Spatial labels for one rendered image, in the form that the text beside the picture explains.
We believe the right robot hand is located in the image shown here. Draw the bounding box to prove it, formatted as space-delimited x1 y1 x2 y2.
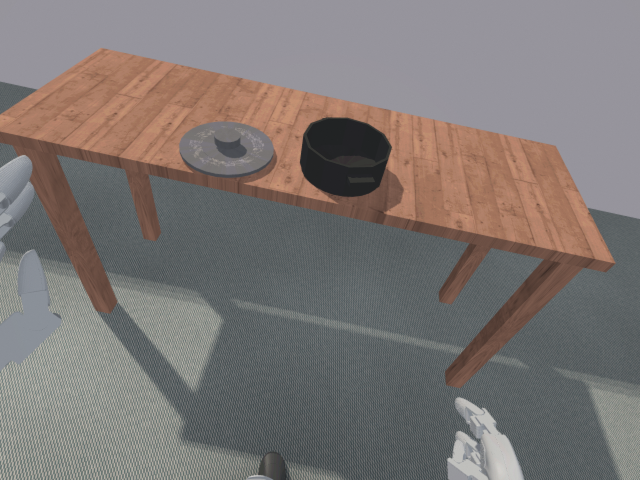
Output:
447 397 524 480

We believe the left robot hand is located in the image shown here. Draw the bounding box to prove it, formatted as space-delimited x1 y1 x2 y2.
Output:
0 155 61 371

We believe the lid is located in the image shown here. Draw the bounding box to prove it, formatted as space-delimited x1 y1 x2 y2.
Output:
179 121 274 178

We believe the robot left foot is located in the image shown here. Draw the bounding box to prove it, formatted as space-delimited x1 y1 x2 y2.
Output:
258 451 286 480

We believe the pot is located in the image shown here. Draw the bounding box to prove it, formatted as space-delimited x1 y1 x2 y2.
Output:
300 117 392 197

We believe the knob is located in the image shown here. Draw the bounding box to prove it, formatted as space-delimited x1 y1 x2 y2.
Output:
214 128 240 149

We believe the table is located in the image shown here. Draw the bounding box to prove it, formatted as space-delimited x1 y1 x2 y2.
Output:
0 48 616 388

